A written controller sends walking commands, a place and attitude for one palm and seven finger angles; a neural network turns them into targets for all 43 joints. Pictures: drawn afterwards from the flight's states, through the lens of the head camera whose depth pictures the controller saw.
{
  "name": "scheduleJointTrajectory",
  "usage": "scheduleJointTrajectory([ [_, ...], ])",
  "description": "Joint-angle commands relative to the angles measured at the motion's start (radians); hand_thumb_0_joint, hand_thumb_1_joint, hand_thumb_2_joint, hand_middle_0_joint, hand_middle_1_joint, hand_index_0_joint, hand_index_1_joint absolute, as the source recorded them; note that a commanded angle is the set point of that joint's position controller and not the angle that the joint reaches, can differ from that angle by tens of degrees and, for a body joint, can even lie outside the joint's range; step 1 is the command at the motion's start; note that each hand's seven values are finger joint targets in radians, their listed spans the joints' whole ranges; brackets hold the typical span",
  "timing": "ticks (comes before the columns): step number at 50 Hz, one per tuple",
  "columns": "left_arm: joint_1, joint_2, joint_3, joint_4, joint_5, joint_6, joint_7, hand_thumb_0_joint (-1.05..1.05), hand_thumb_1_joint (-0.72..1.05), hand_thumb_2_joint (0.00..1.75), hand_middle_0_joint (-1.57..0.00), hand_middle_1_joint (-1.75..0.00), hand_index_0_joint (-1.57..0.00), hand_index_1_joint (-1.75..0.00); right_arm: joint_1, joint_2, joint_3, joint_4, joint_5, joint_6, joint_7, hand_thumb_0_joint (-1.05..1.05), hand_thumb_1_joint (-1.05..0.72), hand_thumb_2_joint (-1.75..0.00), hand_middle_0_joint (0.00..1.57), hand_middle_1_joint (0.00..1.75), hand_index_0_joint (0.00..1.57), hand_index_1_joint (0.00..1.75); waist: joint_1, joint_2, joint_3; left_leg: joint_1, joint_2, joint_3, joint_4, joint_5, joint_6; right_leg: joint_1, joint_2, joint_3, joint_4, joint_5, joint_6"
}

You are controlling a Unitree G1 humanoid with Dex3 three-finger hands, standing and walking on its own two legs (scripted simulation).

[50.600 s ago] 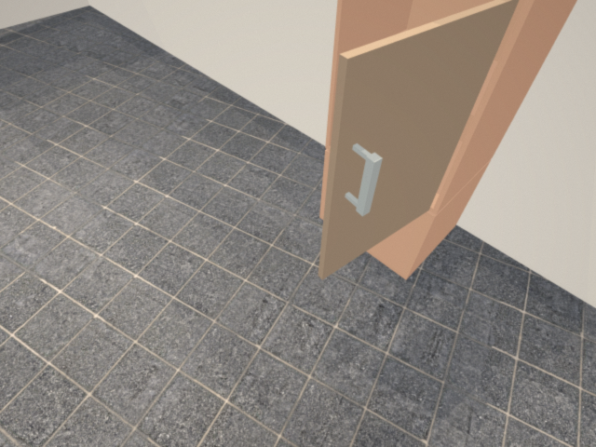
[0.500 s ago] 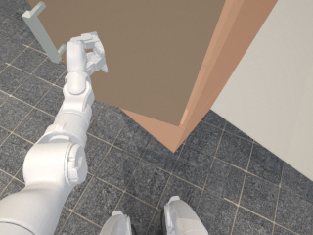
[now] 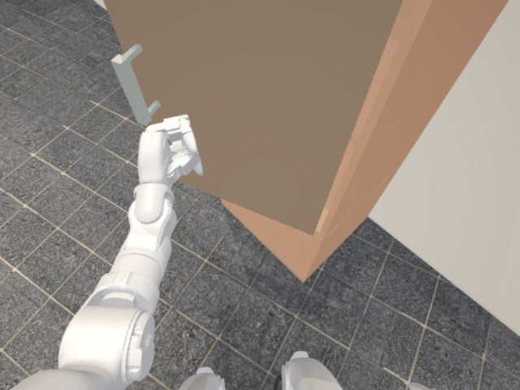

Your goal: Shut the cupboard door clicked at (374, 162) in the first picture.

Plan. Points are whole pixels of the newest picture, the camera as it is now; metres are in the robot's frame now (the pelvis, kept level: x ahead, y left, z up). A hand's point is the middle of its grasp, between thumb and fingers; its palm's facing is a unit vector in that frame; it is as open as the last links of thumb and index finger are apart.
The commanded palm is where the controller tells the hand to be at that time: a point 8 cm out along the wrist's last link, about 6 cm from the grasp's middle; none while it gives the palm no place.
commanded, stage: pull the fist back off the door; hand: left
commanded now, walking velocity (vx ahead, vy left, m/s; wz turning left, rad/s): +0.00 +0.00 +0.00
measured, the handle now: (140, 87) +0.63 +0.19 +0.07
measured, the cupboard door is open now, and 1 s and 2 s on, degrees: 22 22 22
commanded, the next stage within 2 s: draw the hand back to the body in 0.02 s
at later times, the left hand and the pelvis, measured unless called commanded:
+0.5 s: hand (139, 178) +0.39 +0.14 +0.11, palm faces +0.00 -1.00 -0.01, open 3.1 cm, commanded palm +0.35 +0.19 +0.12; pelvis +0.01 +0.02 +0.03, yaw -1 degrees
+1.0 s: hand (4, 242) +0.28 +0.23 +0.18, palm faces +0.24 -0.93 -0.27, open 3.7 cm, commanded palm +0.23 +0.28 +0.19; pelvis +0.03 +0.03 +0.06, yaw +1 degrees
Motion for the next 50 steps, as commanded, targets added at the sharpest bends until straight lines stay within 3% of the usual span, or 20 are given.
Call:
scheduleJointTrajectory([
  [1,-0.466,0.193,0.025,-0.105,0.033,-0.005,0.024,0.00,0.90,0.90,-1.30,-1.50,-1.30,-1.50,0.115,-0.118,-0.029,-0.056,0.010,-0.005,-0.008,0.00,-0.90,-0.90,0.20,0.30,0.20,0.30,-0.032,-0.066,-0.328,0.105,-0.033,-0.028,-0.123,0.169,0.015,0.312,-0.001,0.086,-0.145,0.252,0.050],
  [3,-0.475,0.154,0.008,-0.057,0.014,0.043,0.020,0.00,0.90,0.90,-1.30,-1.50,-1.30,-1.50,0.102,-0.117,-0.022,-0.069,0.016,0.001,-0.013,0.00,-0.90,-0.90,0.20,0.30,0.20,0.30,-0.041,-0.110,-0.290,0.084,-0.037,-0.027,-0.138,0.127,0.017,0.312,-0.001,0.086,-0.173,0.202,0.051],
  [5,-0.493,0.183,0.053,-0.080,-0.016,0.048,0.015,0.00,0.90,0.90,-1.30,-1.50,-1.30,-1.50,0.097,-0.120,-0.019,-0.082,0.015,-0.002,-0.021,0.00,-0.90,-0.90,0.20,0.30,0.20,0.30,-0.023,-0.097,-0.334,0.106,-0.040,-0.027,-0.141,0.155,0.017,0.344,0.000,0.087,-0.167,0.223,0.046],
  [7,-0.513,0.157,0.046,-0.104,-0.041,0.029,0.001,0.00,0.90,0.90,-1.30,-1.50,-1.30,-1.50,0.084,-0.112,-0.014,-0.082,0.011,-0.012,-0.022,0.00,-0.90,-0.90,0.20,0.30,0.20,0.30,-0.017,-0.081,-0.373,0.120,-0.040,-0.028,-0.128,0.191,0.013,0.353,0.000,0.083,-0.147,0.270,0.043],
  [8,-0.461,0.180,0.072,-0.146,-0.043,0.010,-0.006,0.00,0.90,0.90,-1.30,-1.50,-1.30,-1.50,0.080,-0.111,-0.018,-0.093,0.011,-0.016,-0.020,0.00,-0.90,-0.90,0.20,0.30,0.20,0.30,0.015,-0.066,-0.417,0.148,-0.039,-0.027,-0.128,0.222,0.010,0.376,0.002,0.081,-0.136,0.296,0.038],
  [11,-0.287,0.208,0.081,-0.307,-0.042,-0.030,-0.035,0.00,0.90,0.90,-1.30,-1.50,-1.30,-1.50,0.072,-0.108,-0.021,-0.128,0.013,-0.023,-0.013,0.00,-0.90,-0.90,0.20,0.30,0.20,0.30,0.073,-0.011,-0.542,0.238,-0.033,-0.021,-0.137,0.358,0.006,0.459,0.005,0.076,-0.108,0.429,0.029],
  [13,-0.196,0.178,0.040,-0.385,-0.038,-0.010,-0.057,0.00,0.90,0.90,-1.30,-1.50,-1.30,-1.50,0.061,-0.099,-0.021,-0.145,0.022,-0.019,-0.009,0.00,-0.90,-0.90,0.20,0.30,0.20,0.30,0.078,-0.002,-0.506,0.260,-0.029,-0.012,-0.156,0.389,0.009,0.476,0.006,0.071,-0.127,0.459,0.031],
  [15,-0.100,0.164,0.015,-0.438,-0.044,0.043,-0.078,0.00,0.90,0.90,-1.30,-1.50,-1.30,-1.50,0.052,-0.102,-0.022,-0.162,0.035,-0.011,-0.011,0.00,-0.90,-0.90,0.20,0.30,0.20,0.30,0.076,-0.048,-0.440,0.263,-0.022,-0.014,-0.189,0.392,0.013,0.492,0.010,0.060,-0.154,0.452,0.034],
  [16,-0.074,0.147,-0.004,-0.460,-0.059,0.077,-0.088,0.00,0.90,0.90,-1.30,-1.50,-1.30,-1.50,0.037,-0.100,-0.020,-0.168,0.046,-0.007,-0.014,0.00,-0.90,-0.90,0.20,0.30,0.20,0.30,0.071,-0.057,-0.377,0.258,-0.020,-0.012,-0.212,0.355,0.014,0.484,0.011,0.057,-0.182,0.425,0.037],
  [17,-0.068,0.162,0.013,-0.482,-0.078,0.110,-0.093,0.00,0.90,0.90,-1.30,-1.50,-1.30,-1.50,0.029,-0.104,-0.020,-0.172,0.051,-0.004,-0.020,0.00,-0.90,-0.90,0.20,0.30,0.20,0.30,0.067,-0.097,-0.342,0.251,-0.021,-0.011,-0.230,0.313,0.017,0.497,0.011,0.059,-0.208,0.389,0.041],
  [19,-0.058,0.154,0.000,-0.575,-0.109,0.157,-0.104,0.00,0.90,0.90,-1.30,-1.50,-1.30,-1.50,-0.006,-0.103,-0.014,-0.190,0.062,-0.006,-0.035,0.00,-0.90,-0.90,0.20,0.30,0.20,0.30,0.066,-0.112,-0.291,0.264,-0.024,-0.010,-0.265,0.259,0.020,0.516,0.007,0.062,-0.254,0.325,0.043],
  [25,0.054,0.158,-0.033,-0.836,-0.125,0.177,-0.116,0.00,0.90,0.90,-1.30,-1.50,-1.30,-1.50,-0.073,-0.089,0.003,-0.199,0.069,-0.053,-0.065,0.00,-0.90,-0.90,0.20,0.30,0.20,0.30,0.091,0.002,-0.276,0.414,-0.015,-0.031,-0.315,0.307,0.021,0.527,0.008,0.042,-0.276,0.321,0.031],
  [27,0.144,0.148,-0.047,-0.840,-0.122,0.201,-0.128,0.00,0.90,0.90,-1.30,-1.50,-1.30,-1.50,-0.094,-0.085,0.011,-0.199,0.074,-0.065,-0.062,0.00,-0.90,-0.90,0.20,0.30,0.20,0.30,0.099,0.011,-0.225,0.418,-0.014,-0.038,-0.337,0.288,0.018,0.519,0.005,0.035,-0.287,0.296,0.030],
  [32,0.343,0.200,0.016,-0.907,-0.154,0.327,-0.173,0.00,0.90,0.90,-1.16,-1.35,-1.16,-1.35,-0.145,-0.088,0.020,-0.230,0.086,-0.061,-0.065,0.00,-0.90,-0.90,0.20,0.30,0.20,0.30,0.135,-0.038,-0.176,0.418,-0.022,-0.034,-0.386,0.299,0.017,0.610,-0.005,0.033,-0.326,0.323,0.028],
  [33,0.347,0.251,-0.043,-1.025,-0.063,0.329,-0.108,0.00,0.90,0.90,-1.13,-1.32,-1.13,-1.32,-0.186,-0.059,0.015,-0.236,0.077,-0.041,-0.086,0.00,-0.90,-0.90,0.20,0.30,0.20,0.30,0.132,-0.062,-0.160,0.458,-0.019,-0.033,-0.426,0.306,0.019,0.651,-0.029,0.078,-0.385,0.293,0.033],
  [35,0.454,0.248,-0.022,-1.076,-0.056,0.370,-0.059,0.00,0.90,0.90,-1.08,-1.26,-1.08,-1.26,-0.205,-0.055,0.022,-0.241,0.072,-0.032,-0.105,0.00,-0.90,-0.90,0.20,0.30,0.20,0.30,0.136,-0.077,-0.128,0.477,-0.013,-0.036,-0.451,0.322,0.025,0.684,-0.032,0.077,-0.424,0.300,0.039],
  [39,0.496,0.253,-0.021,-1.196,-0.030,0.424,-0.009,0.00,0.90,0.90,-0.97,-1.14,-0.97,-1.14,-0.225,-0.045,0.041,-0.229,0.063,-0.026,-0.119,0.00,-0.90,-0.90,0.20,0.30,0.20,0.30,0.127,0.009,-0.066,0.578,-0.003,-0.049,-0.514,0.376,0.019,0.708,-0.026,0.054,-0.472,0.335,0.033],
  [40,0.528,0.271,-0.009,-1.210,-0.027,0.436,-0.001,0.00,0.90,0.90,-0.94,-1.11,-0.94,-1.11,-0.230,-0.048,0.041,-0.224,0.059,-0.027,-0.124,0.00,-0.90,-0.90,0.20,0.30,0.20,0.30,0.131,-0.010,-0.047,0.587,-0.001,-0.046,-0.525,0.385,0.022,0.718,-0.024,0.056,-0.493,0.339,0.033],
  [43,0.549,0.258,-0.018,-1.307,-0.014,0.454,0.021,0.00,0.90,0.90,-0.86,-1.02,-0.86,-1.02,-0.237,-0.042,0.053,-0.219,0.052,-0.038,-0.123,0.00,-0.90,-0.90,0.20,0.30,0.20,0.30,0.128,0.073,-0.052,0.655,0.002,-0.060,-0.562,0.439,0.011,0.747,-0.022,0.043,-0.515,0.357,0.028],
  [50,0.768,0.298,0.061,-1.380,-0.007,0.482,0.046,0.00,0.90,0.90,-0.67,-0.81,-0.67,-0.81,-0.257,-0.050,0.053,-0.203,0.033,-0.055,-0.116,0.00,-0.90,-0.90,0.20,0.30,0.20,0.30,0.151,0.000,-0.007,0.680,0.006,-0.073,-0.616,0.479,0.004,0.811,-0.013,0.031,-0.565,0.363,0.029],
])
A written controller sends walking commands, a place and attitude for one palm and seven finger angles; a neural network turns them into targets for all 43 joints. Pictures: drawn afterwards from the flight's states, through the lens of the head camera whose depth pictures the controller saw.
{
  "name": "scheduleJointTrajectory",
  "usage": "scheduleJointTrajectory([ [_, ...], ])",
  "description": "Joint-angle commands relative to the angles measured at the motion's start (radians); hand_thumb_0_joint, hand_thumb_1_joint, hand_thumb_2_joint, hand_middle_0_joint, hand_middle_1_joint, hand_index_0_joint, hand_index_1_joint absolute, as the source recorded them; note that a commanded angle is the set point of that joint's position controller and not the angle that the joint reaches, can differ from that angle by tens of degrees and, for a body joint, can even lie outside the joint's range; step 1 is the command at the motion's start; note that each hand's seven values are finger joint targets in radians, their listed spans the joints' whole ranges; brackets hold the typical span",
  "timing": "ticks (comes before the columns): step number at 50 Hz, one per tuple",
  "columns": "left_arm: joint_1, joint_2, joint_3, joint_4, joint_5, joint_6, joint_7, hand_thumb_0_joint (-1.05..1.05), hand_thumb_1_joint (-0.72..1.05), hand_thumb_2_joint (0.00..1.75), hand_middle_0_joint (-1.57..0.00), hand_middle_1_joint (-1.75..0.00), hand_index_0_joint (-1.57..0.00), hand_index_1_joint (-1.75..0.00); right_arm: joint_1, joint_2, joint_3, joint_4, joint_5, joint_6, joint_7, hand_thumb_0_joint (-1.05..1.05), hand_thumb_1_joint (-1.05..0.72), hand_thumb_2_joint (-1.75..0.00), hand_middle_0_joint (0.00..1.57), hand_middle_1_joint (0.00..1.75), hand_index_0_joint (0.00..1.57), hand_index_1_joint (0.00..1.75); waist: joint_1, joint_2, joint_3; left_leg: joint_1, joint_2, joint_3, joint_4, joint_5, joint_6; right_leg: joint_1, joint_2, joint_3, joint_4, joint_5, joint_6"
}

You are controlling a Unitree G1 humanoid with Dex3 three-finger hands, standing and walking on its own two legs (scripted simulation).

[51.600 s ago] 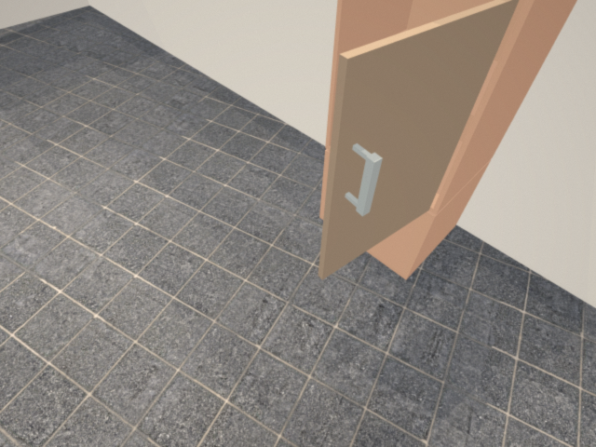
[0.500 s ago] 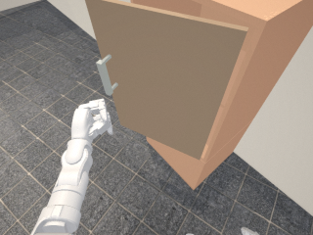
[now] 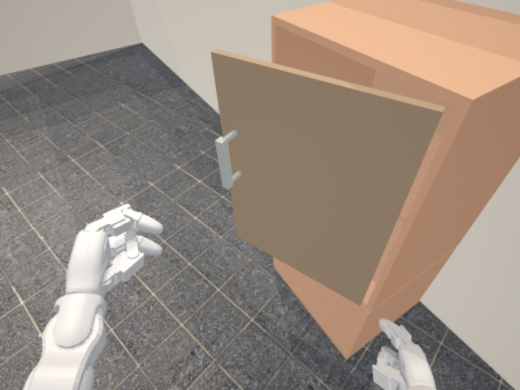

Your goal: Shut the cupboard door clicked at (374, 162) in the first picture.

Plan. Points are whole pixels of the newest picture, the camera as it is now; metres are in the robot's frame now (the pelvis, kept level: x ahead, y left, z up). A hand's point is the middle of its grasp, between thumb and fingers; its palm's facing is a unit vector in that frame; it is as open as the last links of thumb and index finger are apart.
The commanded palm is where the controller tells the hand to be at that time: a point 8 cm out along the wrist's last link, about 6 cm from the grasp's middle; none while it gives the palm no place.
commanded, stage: draw the hand back to the body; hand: left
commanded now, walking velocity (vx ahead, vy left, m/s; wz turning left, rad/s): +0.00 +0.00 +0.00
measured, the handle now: (230, 160) +0.61 +0.14 +0.01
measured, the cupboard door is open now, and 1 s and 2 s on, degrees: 22 22 22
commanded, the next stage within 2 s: step back with the hand held close in 0.72 s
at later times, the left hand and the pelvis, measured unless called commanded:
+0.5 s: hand (41, 284) +0.18 +0.27 +0.16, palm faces +0.48 -0.78 -0.41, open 7.0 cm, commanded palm +0.14 +0.30 +0.17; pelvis +0.00 +0.00 +0.00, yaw +0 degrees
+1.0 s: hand (63, 275) +0.20 +0.26 +0.16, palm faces +0.41 -0.79 -0.45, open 7.4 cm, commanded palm +0.14 +0.29 +0.17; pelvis +0.00 +0.00 +0.00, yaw -1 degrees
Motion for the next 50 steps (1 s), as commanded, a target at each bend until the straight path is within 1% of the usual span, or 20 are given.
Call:
scheduleJointTrajectory([
  [1,-0.105,0.157,0.132,-0.279,0.000,-0.056,0.021,0.00,0.90,0.90,-0.64,-0.78,-0.64,-0.78,-0.101,-0.106,-0.048,-0.137,-0.010,-0.052,-0.002,0.00,-0.90,-0.90,0.20,0.30,0.20,0.30,-0.013,-0.034,-0.111,0.001,0.055,-0.056,-0.104,0.313,-0.034,0.122,0.004,0.034,-0.051,0.212,-0.020],
  [2,-0.079,0.171,0.158,-0.287,0.000,-0.056,0.023,0.00,0.90,0.90,-0.61,-0.75,-0.61,-0.75,-0.100,-0.105,-0.050,-0.135,-0.011,-0.051,-0.001,0.00,-0.90,-0.90,0.20,0.30,0.20,0.30,-0.009,-0.052,-0.116,0.000,0.054,-0.055,-0.104,0.320,-0.035,0.132,0.005,0.031,-0.052,0.219,-0.018],
  [8,0.040,0.220,0.254,-0.391,-0.001,-0.066,0.030,0.00,0.90,0.90,-0.45,-0.57,-0.45,-0.57,-0.111,-0.102,-0.058,-0.130,-0.012,-0.063,0.009,0.00,-0.90,-0.90,0.20,0.30,0.20,0.30,0.006,0.014,-0.109,-0.003,0.058,-0.060,-0.111,0.339,-0.045,0.152,0.005,0.032,-0.057,0.213,-0.016],
  [10,0.093,0.259,0.303,-0.411,0.000,-0.071,0.036,0.00,0.90,0.90,-0.39,-0.51,-0.39,-0.51,-0.111,-0.108,-0.063,-0.126,-0.014,-0.075,0.008,0.00,-0.90,-0.90,0.20,0.30,0.20,0.30,0.015,-0.002,-0.109,-0.007,0.058,-0.056,-0.104,0.363,-0.045,0.161,0.008,0.033,-0.060,0.230,-0.016],
  [12,0.116,0.260,0.320,-0.451,-0.001,-0.079,0.040,0.00,0.90,0.90,-0.34,-0.45,-0.34,-0.45,-0.109,-0.103,-0.066,-0.125,-0.011,-0.085,0.009,0.00,-0.90,-0.90,0.20,0.30,0.20,0.30,0.014,0.024,-0.114,-0.004,0.059,-0.057,-0.102,0.374,-0.049,0.159,0.006,0.032,-0.053,0.229,-0.015],
  [17,0.203,0.292,0.401,-0.448,-0.008,-0.090,0.050,0.00,0.90,0.90,-0.20,-0.30,-0.20,-0.30,-0.108,-0.105,-0.075,-0.116,-0.005,-0.107,0.005,0.00,-0.90,-0.90,0.20,0.30,0.20,0.30,0.023,0.003,-0.055,-0.035,0.061,-0.051,-0.116,0.292,-0.050,0.133,0.011,0.031,-0.062,0.174,-0.015],
  [18,0.193,0.251,0.361,-0.422,-0.005,-0.092,0.047,0.00,0.90,0.90,-0.20,-0.30,-0.20,-0.30,-0.106,-0.107,-0.072,-0.109,-0.006,-0.109,0.005,0.00,-0.90,-0.90,0.20,0.30,0.20,0.30,0.013,-0.013,-0.016,-0.047,0.060,-0.054,-0.125,0.256,-0.048,0.108,0.012,0.029,-0.068,0.144,-0.014],
  [21,0.151,0.214,0.317,-0.387,0.001,-0.094,0.047,0.00,0.90,0.90,-0.20,-0.30,-0.20,-0.30,-0.099,-0.122,-0.080,-0.096,-0.006,-0.121,0.004,0.00,-0.90,-0.90,0.20,0.30,0.20,0.30,-0.003,-0.025,0.037,-0.056,0.061,-0.054,-0.138,0.179,-0.040,0.065,0.009,0.032,-0.083,0.084,-0.011],
  [24,0.125,0.226,0.321,-0.387,0.006,-0.102,0.055,0.00,0.90,0.90,-0.20,-0.30,-0.20,-0.30,-0.097,-0.127,-0.083,-0.093,-0.008,-0.130,0.001,0.00,-0.90,-0.90,0.20,0.30,0.20,0.30,0.001,-0.040,0.006,-0.049,0.054,-0.056,-0.140,0.135,-0.028,0.073,0.007,0.035,-0.081,0.055,-0.010],
  [28,0.126,0.256,0.345,-0.438,0.006,-0.113,0.061,0.00,0.90,0.90,-0.20,-0.30,-0.20,-0.30,-0.104,-0.117,-0.081,-0.093,-0.011,-0.142,-0.005,0.00,-0.90,-0.90,0.20,0.30,0.20,0.30,0.014,-0.004,-0.067,-0.032,0.047,-0.049,-0.129,0.157,-0.024,0.120,0.002,0.044,-0.073,0.074,-0.013],
  [30,0.138,0.298,0.383,-0.457,0.006,-0.116,0.066,0.00,0.90,0.90,-0.20,-0.30,-0.20,-0.30,-0.107,-0.118,-0.082,-0.089,-0.013,-0.150,-0.009,0.00,-0.90,-0.90,0.20,0.30,0.20,0.30,0.024,0.002,-0.091,-0.033,0.045,-0.045,-0.120,0.177,-0.024,0.143,0.003,0.049,-0.076,0.094,-0.014],
  [33,0.148,0.278,0.373,-0.471,0.006,-0.119,0.065,0.00,0.90,0.90,-0.20,-0.30,-0.20,-0.30,-0.109,-0.105,-0.075,-0.090,-0.012,-0.155,-0.006,0.00,-0.90,-0.90,0.20,0.30,0.20,0.30,0.021,0.047,-0.061,-0.040,0.044,-0.043,-0.119,0.201,-0.032,0.134,0.005,0.047,-0.071,0.116,-0.018],
  [35,0.166,0.286,0.385,-0.448,0.006,-0.114,0.064,0.00,0.90,0.90,-0.20,-0.30,-0.20,-0.30,-0.107,-0.108,-0.077,-0.084,-0.013,-0.157,-0.006,0.00,-0.90,-0.90,0.20,0.30,0.20,0.30,0.023,0.035,-0.038,-0.045,0.046,-0.038,-0.115,0.219,-0.034,0.126,0.007,0.048,-0.079,0.132,-0.019],
  [36,0.163,0.258,0.362,-0.437,0.004,-0.113,0.060,0.00,0.90,0.90,-0.20,-0.30,-0.20,-0.30,-0.109,-0.103,-0.073,-0.086,-0.011,-0.155,-0.004,0.00,-0.90,-0.90,0.20,0.30,0.20,0.30,0.017,0.046,-0.006,-0.051,0.048,-0.037,-0.121,0.211,-0.036,0.110,0.006,0.047,-0.080,0.120,-0.018],
  [42,0.203,0.245,0.364,-0.383,-0.005,-0.111,0.048,0.00,0.90,0.90,-0.20,-0.30,-0.20,-0.30,-0.100,-0.112,-0.084,-0.094,-0.011,-0.142,0.002,0.00,-0.90,-0.90,0.20,0.30,0.20,0.30,0.020,-0.053,-0.012,-0.045,0.054,-0.029,-0.117,0.231,-0.029,0.105,0.005,0.045,-0.076,0.137,-0.012],
  [43,0.086,0.352,0.471,-0.459,-0.003,-0.161,0.054,0.00,0.90,0.90,-0.20,-0.30,-0.20,-0.30,-0.097,-0.146,-0.098,-0.131,-0.005,-0.116,0.005,0.00,-0.90,-0.90,0.20,0.30,0.20,0.30,-0.026,-0.037,-0.015,-0.126,0.074,-0.051,-0.064,0.133,-0.004,0.054,-0.061,0.164,-0.106,0.168,-0.020],
  [44,0.199,0.287,0.424,-0.364,-0.008,-0.171,0.052,0.00,0.90,0.90,-0.20,-0.30,-0.20,-0.30,-0.085,-0.130,-0.096,-0.109,-0.009,-0.100,0.001,0.00,-0.90,-0.90,0.20,0.30,0.20,0.30,-0.032,-0.077,-0.044,-0.106,0.069,-0.055,-0.029,0.120,-0.003,0.024,-0.099,0.180,-0.117,0.154,-0.032],
  [47,0.248,0.262,0.383,-0.382,0.000,-0.192,0.053,0.00,0.90,0.90,-0.20,-0.30,-0.20,-0.30,-0.089,-0.130,-0.101,-0.110,-0.014,-0.069,0.006,0.00,-0.90,-0.90,0.20,0.30,0.20,0.30,-0.039,-0.085,-0.089,-0.111,0.068,-0.055,0.014,0.126,-0.010,-0.007,-0.140,0.201,-0.105,0.150,-0.047],
  [49,0.281,0.276,0.397,-0.404,-0.001,-0.201,0.061,0.00,0.90,0.90,-0.20,-0.30,-0.20,-0.30,-0.086,-0.131,-0.106,-0.118,-0.014,-0.054,0.002,0.00,-0.90,-0.90,0.20,0.30,0.20,0.30,-0.041,-0.077,-0.132,-0.106,0.078,-0.060,0.013,0.183,-0.011,0.003,-0.136,0.181,-0.058,0.217,-0.046],
  [50,0.282,0.307,0.424,-0.434,0.000,-0.207,0.065,0.00,0.90,0.90,-0.20,-0.30,-0.20,-0.30,-0.093,-0.135,-0.111,-0.121,-0.015,-0.049,-0.002,0.00,-0.90,-0.90,0.20,0.30,0.20,0.30,-0.037,-0.066,-0.160,-0.111,0.083,-0.063,0.014,0.229,-0.014,0.026,-0.135,0.165,-0.025,0.280,-0.044],
])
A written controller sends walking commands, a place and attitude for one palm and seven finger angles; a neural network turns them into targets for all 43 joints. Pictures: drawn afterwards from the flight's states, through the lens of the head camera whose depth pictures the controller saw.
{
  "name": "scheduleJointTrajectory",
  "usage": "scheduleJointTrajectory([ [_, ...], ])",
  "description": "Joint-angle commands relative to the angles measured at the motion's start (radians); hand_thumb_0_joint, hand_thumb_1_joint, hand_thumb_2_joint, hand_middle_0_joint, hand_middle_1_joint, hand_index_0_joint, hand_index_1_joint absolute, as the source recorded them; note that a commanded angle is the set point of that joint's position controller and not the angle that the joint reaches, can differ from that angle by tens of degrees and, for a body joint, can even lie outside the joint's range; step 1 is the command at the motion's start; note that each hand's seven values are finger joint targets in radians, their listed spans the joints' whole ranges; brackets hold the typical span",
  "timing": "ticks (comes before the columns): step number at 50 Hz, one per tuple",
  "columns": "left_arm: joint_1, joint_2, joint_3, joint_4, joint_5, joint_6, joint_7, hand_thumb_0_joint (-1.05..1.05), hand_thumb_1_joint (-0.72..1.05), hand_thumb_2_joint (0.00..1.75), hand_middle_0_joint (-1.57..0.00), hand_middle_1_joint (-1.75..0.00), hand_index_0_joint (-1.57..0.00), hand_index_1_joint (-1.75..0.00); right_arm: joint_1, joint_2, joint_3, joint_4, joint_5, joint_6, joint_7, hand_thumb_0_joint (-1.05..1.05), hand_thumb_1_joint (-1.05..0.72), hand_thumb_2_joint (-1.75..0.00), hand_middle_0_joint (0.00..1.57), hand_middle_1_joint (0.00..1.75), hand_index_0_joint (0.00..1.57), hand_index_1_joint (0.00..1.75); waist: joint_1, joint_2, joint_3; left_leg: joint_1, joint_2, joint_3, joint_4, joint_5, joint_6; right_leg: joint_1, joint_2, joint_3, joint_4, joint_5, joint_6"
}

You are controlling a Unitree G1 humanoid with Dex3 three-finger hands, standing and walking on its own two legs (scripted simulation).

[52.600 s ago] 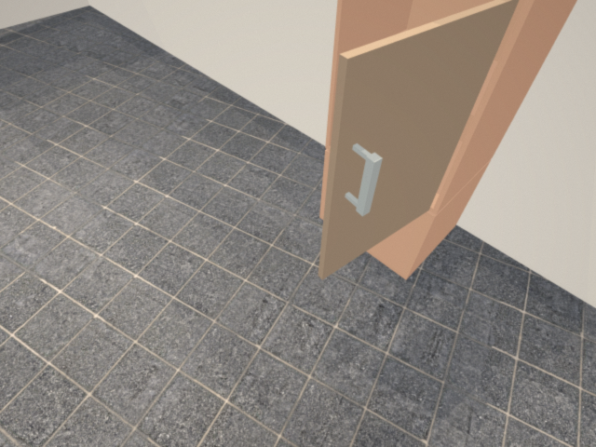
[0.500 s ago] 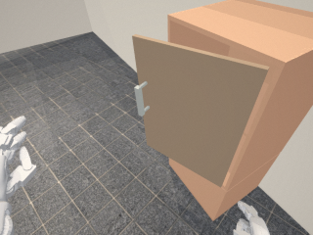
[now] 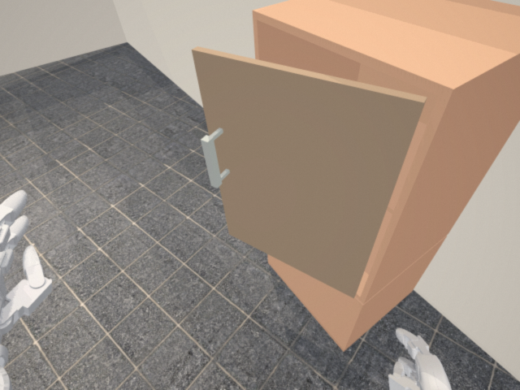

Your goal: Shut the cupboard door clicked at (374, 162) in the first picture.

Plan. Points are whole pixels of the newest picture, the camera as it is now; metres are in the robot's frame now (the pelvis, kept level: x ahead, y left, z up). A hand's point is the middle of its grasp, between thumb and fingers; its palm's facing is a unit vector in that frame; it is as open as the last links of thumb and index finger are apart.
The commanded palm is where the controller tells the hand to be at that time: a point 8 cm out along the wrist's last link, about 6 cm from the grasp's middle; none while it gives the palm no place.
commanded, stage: step back with the hand held close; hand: left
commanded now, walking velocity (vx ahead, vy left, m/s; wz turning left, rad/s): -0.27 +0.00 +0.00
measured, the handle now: (217, 158) +0.61 +0.15 +0.01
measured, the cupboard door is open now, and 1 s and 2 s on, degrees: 22 22 22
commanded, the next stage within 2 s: stop stepping back and stand still in 1.18 s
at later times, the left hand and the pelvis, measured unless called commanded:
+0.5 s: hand (1, 336) +0.14 +0.29 +0.15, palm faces +0.43 -0.78 -0.45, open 7.4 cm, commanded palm +0.08 +0.32 +0.18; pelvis -0.06 +0.02 -0.02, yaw -1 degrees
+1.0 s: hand out of the picture +0.09 +0.31 +0.16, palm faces +0.49 -0.73 -0.48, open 7.4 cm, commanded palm +0.02 +0.33 +0.18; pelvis -0.11 +0.02 -0.02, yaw +2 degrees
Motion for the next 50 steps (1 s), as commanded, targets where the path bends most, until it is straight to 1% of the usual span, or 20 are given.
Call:
scheduleJointTrajectory([
  [1,-0.008,0.229,0.140,-0.246,0.003,-0.083,0.029,0.00,0.90,0.90,-0.20,-0.30,-0.20,-0.30,-0.109,-0.105,-0.056,-0.174,0.001,-0.015,-0.016,0.00,-0.90,-0.90,0.20,0.30,0.20,0.30,-0.013,-0.073,-0.157,-0.052,0.073,-0.076,-0.019,0.289,-0.008,0.093,-0.147,0.150,0.020,0.317,-0.032],
  [5,0.022,0.284,0.194,-0.302,0.001,-0.081,0.040,0.00,0.90,0.90,-0.20,-0.30,-0.20,-0.30,-0.115,-0.110,-0.062,-0.201,0.001,0.012,-0.032,0.00,-0.90,-0.90,0.20,0.30,0.20,0.30,-0.009,-0.046,-0.206,-0.071,0.104,-0.094,-0.016,0.484,-0.010,0.120,-0.108,0.112,0.123,0.462,-0.007],
  [6,0.029,0.266,0.178,-0.306,0.000,-0.079,0.039,0.00,0.90,0.90,-0.20,-0.30,-0.20,-0.30,-0.110,-0.103,-0.060,-0.211,0.004,0.019,-0.034,0.00,-0.90,-0.90,0.20,0.30,0.20,0.30,-0.011,-0.060,-0.199,-0.086,0.110,-0.098,-0.016,0.511,-0.013,0.120,-0.102,0.106,0.139,0.462,-0.004],
  [10,0.050,0.280,0.203,-0.304,0.001,-0.078,0.042,0.00,0.90,0.90,-0.20,-0.30,-0.20,-0.30,-0.102,-0.114,-0.068,-0.220,-0.001,0.031,-0.038,0.00,-0.90,-0.90,0.20,0.30,0.20,0.30,-0.010,-0.032,-0.184,-0.150,0.131,-0.111,-0.026,0.485,-0.009,0.121,-0.086,0.114,0.170,0.431,0.001],
  [16,0.029,0.240,0.176,-0.279,0.012,-0.090,0.043,0.00,0.90,0.90,-0.20,-0.30,-0.20,-0.30,-0.096,-0.117,-0.060,-0.225,-0.006,0.025,-0.038,0.00,-0.90,-0.90,0.20,0.30,0.20,0.30,-0.012,-0.013,-0.087,-0.375,0.166,-0.156,-0.120,0.113,0.027,0.150,-0.052,0.121,0.193,0.214,0.017],
  [21,-0.047,0.232,0.173,-0.275,0.041,-0.114,0.048,0.00,0.90,0.90,-0.20,-0.30,-0.20,-0.30,-0.090,-0.125,-0.057,-0.229,-0.008,0.006,-0.039,0.00,-0.90,-0.90,0.20,0.30,0.20,0.30,-0.018,0.008,-0.024,-0.615,0.183,-0.185,-0.185,-0.315,0.067,0.229,-0.033,0.130,0.247,0.085,0.024],
  [24,-0.105,0.228,0.173,-0.298,0.059,-0.127,0.052,0.00,0.90,0.90,-0.20,-0.30,-0.20,-0.30,-0.075,-0.137,-0.061,-0.229,-0.012,-0.009,-0.036,0.00,-0.90,-0.90,0.20,0.30,0.20,0.30,-0.021,0.028,-0.012,-0.702,0.191,-0.198,-0.188,-0.438,0.084,0.255,-0.019,0.131,0.291,0.027,0.026],
  [28,-0.129,0.241,0.185,-0.336,0.073,-0.146,0.057,0.00,0.90,0.90,-0.20,-0.30,-0.20,-0.30,-0.069,-0.136,-0.061,-0.225,-0.015,-0.033,-0.034,0.00,-0.90,-0.90,0.20,0.30,0.20,0.30,-0.021,0.034,-0.031,-0.731,0.190,-0.206,-0.157,-0.483,0.090,0.265,-0.011,0.150,0.321,0.002,0.023],
  [30,-0.114,0.270,0.223,-0.332,0.081,-0.155,0.061,0.00,0.90,0.90,-0.20,-0.30,-0.20,-0.30,-0.053,-0.135,-0.067,-0.217,-0.016,-0.042,-0.029,0.00,-0.90,-0.90,0.20,0.30,0.20,0.30,-0.019,-0.021,-0.044,-0.708,0.154,-0.183,-0.092,-0.464,0.077,0.239,-0.036,0.202,0.270,-0.006,0.007],
  [31,-0.104,0.244,0.199,-0.329,0.075,-0.157,0.060,0.00,0.90,0.90,-0.20,-0.30,-0.20,-0.30,-0.047,-0.124,-0.064,-0.216,-0.015,-0.042,-0.026,0.00,-0.90,-0.90,0.20,0.30,0.20,0.30,-0.023,-0.064,-0.043,-0.674,0.125,-0.167,-0.038,-0.439,0.065,0.189,-0.067,0.252,0.219,-0.030,-0.009],
  [33,-0.100,0.247,0.200,-0.329,0.070,-0.165,0.065,0.00,0.90,0.90,-0.20,-0.30,-0.20,-0.30,-0.035,-0.122,-0.067,-0.206,-0.019,-0.043,-0.015,0.00,-0.90,-0.90,0.20,0.30,0.20,0.30,-0.028,-0.115,-0.027,-0.580,0.083,-0.143,0.077,-0.388,0.035,0.036,-0.145,0.364,0.087,-0.167,-0.051],
  [35,-0.078,0.273,0.217,-0.309,0.062,-0.166,0.074,0.00,0.90,0.90,-0.20,-0.30,-0.20,-0.30,-0.036,-0.109,-0.065,-0.185,-0.026,-0.040,-0.006,0.00,-0.90,-0.90,0.20,0.30,0.20,0.30,-0.027,-0.175,-0.025,-0.446,0.057,-0.122,0.156,-0.265,0.003,-0.102,-0.215,0.417,-0.025,-0.229,-0.088],
  [37,-0.063,0.259,0.190,-0.312,0.054,-0.167,0.080,0.00,0.90,0.90,-0.20,-0.30,-0.20,-0.30,-0.037,-0.094,-0.056,-0.176,-0.023,-0.033,0.001,0.00,-0.90,-0.90,0.20,0.30,0.20,0.30,-0.036,-0.197,-0.040,-0.337,0.054,-0.114,0.159,-0.171,-0.006,-0.179,-0.224,0.367,-0.046,-0.214,-0.086],
  [39,-0.032,0.265,0.202,-0.312,0.049,-0.175,0.085,0.00,0.90,0.90,-0.20,-0.30,-0.20,-0.30,-0.040,-0.100,-0.060,-0.173,-0.018,-0.032,-0.003,0.00,-0.90,-0.90,0.20,0.30,0.20,0.30,-0.037,-0.144,-0.067,-0.330,0.073,-0.130,0.082,-0.194,0.010,-0.163,-0.168,0.286,-0.009,-0.209,-0.052],
  [41,0.005,0.265,0.226,-0.304,0.056,-0.185,0.087,0.00,0.90,0.90,-0.20,-0.30,-0.20,-0.30,-0.048,-0.112,-0.061,-0.181,-0.015,-0.037,-0.012,0.00,-0.90,-0.90,0.20,0.30,0.20,0.30,-0.032,-0.040,-0.081,-0.476,0.145,-0.206,-0.072,-0.280,0.047,-0.010,-0.075,0.196,0.147,-0.130,-0.013],
  [43,-0.011,0.257,0.248,-0.326,0.065,-0.195,0.082,0.00,0.90,0.90,-0.20,-0.30,-0.20,-0.30,-0.069,-0.130,-0.069,-0.188,-0.014,-0.053,-0.019,0.00,-0.90,-0.90,0.20,0.30,0.20,0.30,-0.021,0.112,-0.097,-0.710,0.272,-0.315,-0.246,-0.445,0.100,0.216,0.034,0.107,0.412,0.003,0.027],
  [44,-0.031,0.264,0.257,-0.341,0.068,-0.199,0.076,0.00,0.90,0.90,-0.20,-0.30,-0.20,-0.30,-0.073,-0.131,-0.074,-0.183,-0.022,-0.060,-0.022,0.00,-0.90,-0.90,0.20,0.30,0.20,0.30,-0.018,0.149,-0.098,-0.754,0.321,-0.344,-0.292,-0.449,0.113,0.265,0.061,0.088,0.481,0.002,0.038],
  [45,-0.044,0.295,0.279,-0.365,0.071,-0.203,0.073,0.00,0.90,0.90,-0.20,-0.30,-0.20,-0.30,-0.073,-0.127,-0.080,-0.181,-0.023,-0.069,-0.022,0.00,-0.90,-0.90,0.20,0.30,0.20,0.30,-0.018,0.139,-0.113,-0.717,0.337,-0.365,-0.302,-0.401,0.116,0.257,0.072,0.093,0.511,-0.024,0.040],
  [48,-0.032,0.251,0.246,-0.345,0.069,-0.208,0.054,0.00,0.90,0.90,-0.20,-0.30,-0.20,-0.30,-0.072,-0.122,-0.083,-0.166,-0.034,-0.092,-0.019,0.00,-0.90,-0.90,0.20,0.30,0.20,0.30,-0.013,0.084,-0.061,-0.645,0.331,-0.330,-0.255,-0.334,0.117,0.187,0.084,0.102,0.468,-0.138,0.036],
  [50,-0.022,0.228,0.217,-0.336,0.059,-0.217,0.044,0.00,0.90,0.90,-0.20,-0.30,-0.20,-0.30,-0.053,-0.116,-0.080,-0.131,-0.043,-0.116,-0.014,0.00,-0.90,-0.90,0.20,0.30,0.20,0.30,-0.019,0.087,-0.059,-0.433,0.302,-0.296,-0.210,-0.091,0.094,0.078,0.077,0.090,0.305,-0.145,0.031],
])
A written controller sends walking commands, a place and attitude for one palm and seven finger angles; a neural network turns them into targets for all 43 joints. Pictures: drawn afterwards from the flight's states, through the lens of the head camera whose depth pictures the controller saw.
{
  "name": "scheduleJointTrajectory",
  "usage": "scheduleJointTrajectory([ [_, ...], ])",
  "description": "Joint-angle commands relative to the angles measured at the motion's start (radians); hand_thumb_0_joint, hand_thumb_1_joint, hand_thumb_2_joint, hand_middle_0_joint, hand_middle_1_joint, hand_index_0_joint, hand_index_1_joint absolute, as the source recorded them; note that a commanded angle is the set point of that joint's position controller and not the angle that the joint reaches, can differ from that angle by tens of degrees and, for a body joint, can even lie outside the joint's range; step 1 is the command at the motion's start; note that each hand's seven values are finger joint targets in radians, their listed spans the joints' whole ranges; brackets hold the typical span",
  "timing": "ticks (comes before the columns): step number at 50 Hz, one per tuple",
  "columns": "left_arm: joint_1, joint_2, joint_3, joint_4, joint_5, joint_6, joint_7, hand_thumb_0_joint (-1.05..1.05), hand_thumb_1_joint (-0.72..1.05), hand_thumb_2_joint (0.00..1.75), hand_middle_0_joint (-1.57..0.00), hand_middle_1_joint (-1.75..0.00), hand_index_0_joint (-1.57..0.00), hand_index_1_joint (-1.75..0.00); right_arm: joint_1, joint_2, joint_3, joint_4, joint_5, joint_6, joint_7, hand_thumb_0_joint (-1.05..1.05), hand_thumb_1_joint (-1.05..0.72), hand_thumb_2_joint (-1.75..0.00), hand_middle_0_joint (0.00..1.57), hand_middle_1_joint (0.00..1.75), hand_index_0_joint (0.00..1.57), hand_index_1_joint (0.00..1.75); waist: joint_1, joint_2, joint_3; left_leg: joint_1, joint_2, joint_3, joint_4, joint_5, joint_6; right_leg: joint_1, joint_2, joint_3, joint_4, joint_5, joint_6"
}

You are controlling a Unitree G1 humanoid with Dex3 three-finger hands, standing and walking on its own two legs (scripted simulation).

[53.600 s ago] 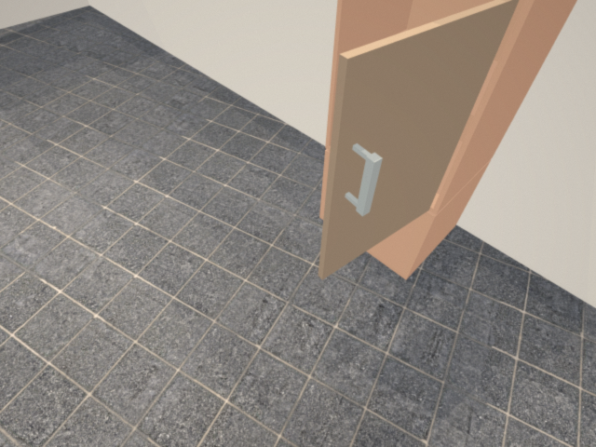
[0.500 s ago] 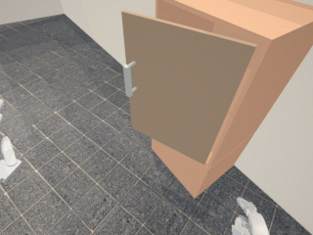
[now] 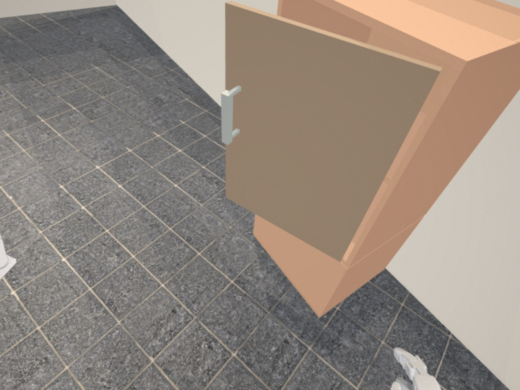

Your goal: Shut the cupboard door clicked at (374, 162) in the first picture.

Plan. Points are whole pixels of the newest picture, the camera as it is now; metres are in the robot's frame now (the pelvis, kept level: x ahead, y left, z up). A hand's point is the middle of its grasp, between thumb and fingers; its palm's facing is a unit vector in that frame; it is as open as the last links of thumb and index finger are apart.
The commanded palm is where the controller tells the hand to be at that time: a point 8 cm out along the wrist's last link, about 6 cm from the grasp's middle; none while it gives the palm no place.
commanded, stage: step back with the hand held close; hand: left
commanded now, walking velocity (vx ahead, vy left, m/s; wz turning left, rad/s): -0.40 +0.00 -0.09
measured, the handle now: (231, 115) +0.72 +0.10 +0.03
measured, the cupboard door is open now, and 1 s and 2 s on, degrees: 22 22 22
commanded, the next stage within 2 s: stop stepping back and stand still in 0.18 s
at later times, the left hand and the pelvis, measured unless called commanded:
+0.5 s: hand out of the picture +0.09 +0.25 +0.19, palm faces +0.42 -0.80 -0.44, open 7.4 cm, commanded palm +0.05 +0.26 +0.19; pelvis -0.13 -0.02 +0.00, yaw -7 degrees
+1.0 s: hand out of the picture -0.02 +0.33 +0.18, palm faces +0.50 -0.81 -0.30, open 7.4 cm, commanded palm -0.07 +0.34 +0.19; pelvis -0.24 +0.06 +0.00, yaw -6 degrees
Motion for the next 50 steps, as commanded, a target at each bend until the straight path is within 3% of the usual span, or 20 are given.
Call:
scheduleJointTrajectory([
  [1,-0.068,0.113,0.041,-0.232,-0.026,-0.082,0.002,0.00,0.90,0.90,-0.20,-0.30,-0.20,-0.30,-0.122,-0.145,-0.051,-0.120,-0.014,-0.108,-0.002,0.00,-0.90,-0.90,0.20,0.30,0.20,0.30,0.020,0.149,-0.042,0.068,0.258,-0.264,-0.374,0.023,0.042,0.105,-0.008,-0.006,-0.158,-0.064,-0.001],
  [5,-0.087,0.147,0.031,-0.251,-0.030,-0.088,0.004,0.00,0.90,0.90,-0.20,-0.30,-0.20,-0.30,-0.104,-0.149,-0.058,-0.039,-0.021,-0.144,0.018,0.00,-0.90,-0.90,0.20,0.30,0.20,0.30,0.032,0.248,-0.254,0.622,0.243,-0.192,-0.226,0.824,0.000,-0.052,-0.010,-0.008,-0.349,-0.056,0.010],
  [8,-0.074,0.183,0.079,-0.321,-0.047,-0.092,-0.001,0.00,0.90,0.90,-0.20,-0.30,-0.20,-0.30,-0.145,-0.137,-0.064,-0.070,-0.008,-0.143,0.031,0.00,-0.90,-0.90,0.20,0.30,0.20,0.30,0.058,0.243,-0.414,0.763,0.242,-0.127,-0.147,0.934,-0.004,-0.008,-0.027,-0.007,-0.393,-0.009,0.021],
  [12,0.058,0.289,0.208,-0.409,-0.078,-0.092,-0.028,0.00,0.90,0.90,-0.20,-0.30,-0.20,-0.30,-0.198,-0.089,-0.039,-0.173,0.025,-0.082,0.034,0.00,-0.90,-0.90,0.20,0.30,0.20,0.30,0.057,-0.061,-0.444,0.509,0.107,0.034,-0.057,0.594,-0.058,0.199,-0.129,-0.006,-0.434,0.660,0.042],
  [14,0.125,0.335,0.284,-0.335,-0.101,-0.095,-0.025,0.00,0.90,0.90,-0.20,-0.30,-0.20,-0.30,-0.273,-0.078,-0.017,-0.234,0.057,-0.054,0.014,0.00,-0.90,-0.90,0.20,0.30,0.20,0.30,0.067,-0.321,-0.290,0.124,-0.006,0.067,0.088,-0.088,-0.092,0.281,-0.328,0.089,-0.383,1.252,0.086],
  [16,0.271,0.287,0.264,-0.196,-0.095,-0.055,-0.016,0.00,0.90,0.90,-0.20,-0.30,-0.20,-0.30,-0.232,-0.070,-0.007,-0.218,0.054,-0.031,0.002,0.00,-0.90,-0.90,0.20,0.30,0.20,0.30,0.047,-0.198,-0.173,-0.013,-0.006,0.005,0.153,-0.182,-0.074,0.271,-0.354,0.080,-0.322,1.128,0.034],
  [19,0.129,0.213,0.161,-0.081,-0.081,0.034,0.006,0.00,0.90,0.90,-0.20,-0.30,-0.20,-0.30,-0.171,-0.102,0.006,-0.163,0.030,0.002,-0.021,0.00,-0.90,-0.90,0.20,0.30,0.20,0.30,0.002,0.041,-0.085,0.131,-0.015,0.048,0.036,0.005,-0.077,0.120,-0.295,0.077,-0.339,0.827,-0.037],
  [22,-0.050,0.144,0.015,0.018,-0.074,0.073,0.021,0.00,0.90,0.90,-0.20,-0.30,-0.20,-0.30,-0.103,-0.155,-0.021,-0.127,0.040,-0.011,-0.028,0.00,-0.90,-0.90,0.20,0.30,0.20,0.30,-0.017,-0.028,-0.017,0.344,0.041,-0.006,-0.098,0.291,-0.044,-0.024,-0.202,0.013,-0.334,0.587,0.057],
  [25,-0.140,0.142,-0.047,0.033,-0.049,0.081,0.028,0.00,0.90,0.90,-0.20,-0.30,-0.20,-0.30,-0.132,-0.170,-0.025,-0.146,0.053,-0.020,-0.031,0.00,-0.90,-0.90,0.20,0.30,0.20,0.30,0.010,-0.119,0.036,0.346,0.078,-0.060,-0.106,0.279,-0.017,-0.051,-0.178,0.055,-0.435,0.412,0.080],
  [29,-0.255,0.149,-0.076,-0.197,-0.026,0.038,0.028,0.00,0.90,0.90,-0.20,-0.30,-0.20,-0.30,-0.161,-0.153,-0.017,-0.165,0.032,-0.043,-0.031,0.00,-0.90,-0.90,0.20,0.30,0.20,0.30,-0.004,-0.025,0.099,0.209,0.080,-0.157,-0.279,-0.261,-0.035,-0.052,-0.151,0.034,-0.491,-0.238,-0.027],
  [32,-0.194,0.213,0.024,-0.345,-0.011,0.011,0.043,0.00,0.90,0.90,-0.20,-0.30,-0.20,-0.30,-0.151,-0.155,-0.015,-0.170,0.006,-0.077,-0.035,0.00,-0.90,-0.90,0.20,0.30,0.20,0.30,0.012,0.280,0.042,0.034,0.135,-0.284,-0.581,-0.603,-0.071,0.174,-0.012,-0.080,-0.267,-0.219,-0.041],
  [34,-0.103,0.244,0.078,-0.360,-0.021,0.009,0.037,0.00,0.90,0.90,-0.20,-0.30,-0.20,-0.30,-0.125,-0.127,-0.014,-0.174,-0.007,-0.096,-0.028,0.00,-0.90,-0.90,0.20,0.30,0.20,0.30,0.033,0.368,0.002,-0.071,0.140,-0.267,-0.626,-0.602,-0.116,0.301,0.018,-0.116,-0.171,-0.177,-0.050],
  [36,0.002,0.257,0.118,-0.371,-0.042,0.005,0.028,0.00,0.90,0.90,-0.20,-0.30,-0.20,-0.30,-0.103,-0.109,-0.017,-0.171,-0.011,-0.106,-0.019,0.00,-0.90,-0.90,0.20,0.30,0.20,0.30,0.040,0.326,-0.086,-0.005,0.099,-0.179,-0.534,-0.496,-0.149,0.330,0.020,-0.145,-0.254,-0.210,-0.066],
  [38,0.096,0.233,0.126,-0.304,-0.054,0.020,0.021,0.00,0.90,0.90,-0.20,-0.30,-0.20,-0.30,-0.093,-0.098,-0.023,-0.161,-0.002,-0.090,-0.011,0.00,-0.90,-0.90,0.20,0.30,0.20,0.30,0.036,0.176,-0.134,-0.003,0.018,-0.037,-0.264,-0.373,-0.152,0.354,-0.065,-0.058,-0.399,-0.269,-0.117],
  [40,0.123,0.197,0.134,-0.220,-0.078,0.035,0.027,0.00,0.90,0.90,-0.20,-0.30,-0.20,-0.30,-0.045,-0.109,-0.044,-0.120,0.005,-0.060,-0.003,0.00,-0.90,-0.90,0.20,0.30,0.20,0.30,0.022,-0.216,-0.090,-0.031,-0.045,0.030,0.355,-0.189,-0.118,0.096,-0.429,0.392,-0.638,-0.416,-0.285],
  [41,0.055,0.184,0.113,-0.224,-0.080,0.028,0.024,0.00,0.90,0.90,-0.20,-0.30,-0.20,-0.30,-0.023,-0.132,-0.049,-0.095,0.005,-0.043,0.000,0.00,-0.90,-0.90,0.20,0.30,0.20,0.30,0.003,-0.200,-0.030,-0.165,-0.009,-0.016,0.495,-0.144,-0.116,0.119,-0.464,0.343,-0.623,-0.238,-0.302],
  [44,-0.022,0.137,0.055,-0.030,-0.058,0.055,0.032,0.00,0.90,0.90,-0.20,-0.30,-0.20,-0.30,-0.062,-0.111,-0.020,-0.120,0.012,-0.041,-0.001,0.00,-0.90,-0.90,0.20,0.30,0.20,0.30,-0.011,-0.180,0.065,-0.103,0.115,-0.076,0.343,-0.180,-0.081,-0.023,-0.396,0.194,-0.578,-0.377,-0.212],
  [47,-0.223,0.080,-0.080,0.046,-0.027,0.089,0.034,0.00,0.90,0.90,-0.20,-0.30,-0.20,-0.30,-0.100,-0.118,-0.016,-0.086,0.010,-0.045,-0.033,0.00,-0.90,-0.90,0.20,0.30,0.20,0.30,-0.015,-0.155,0.157,0.231,0.062,0.069,0.065,-0.192,-0.062,-0.274,-0.297,0.020,-0.511,-0.515,-0.155],
  [49,-0.383,0.082,-0.141,-0.054,-0.017,0.083,0.045,0.00,0.90,0.90,-0.20,-0.30,-0.20,-0.30,-0.084,-0.141,-0.019,-0.092,0.006,-0.063,-0.054,0.00,-0.90,-0.90,0.20,0.30,0.20,0.30,-0.032,0.005,0.144,0.309,0.019,0.091,-0.092,-0.235,-0.064,-0.217,-0.215,-0.057,-0.294,-0.418,-0.130],
  [50,-0.441,0.096,-0.144,-0.152,-0.019,0.075,0.050,0.00,0.90,0.90,-0.20,-0.30,-0.20,-0.30,-0.093,-0.166,-0.024,-0.114,0.011,-0.081,-0.061,0.00,-0.90,-0.90,0.20,0.30,0.20,0.30,-0.033,0.195,0.143,0.333,0.134,-0.152,-0.275,-0.388,-0.014,-0.262,-0.148,-0.092,-0.082,-0.322,-0.085],
])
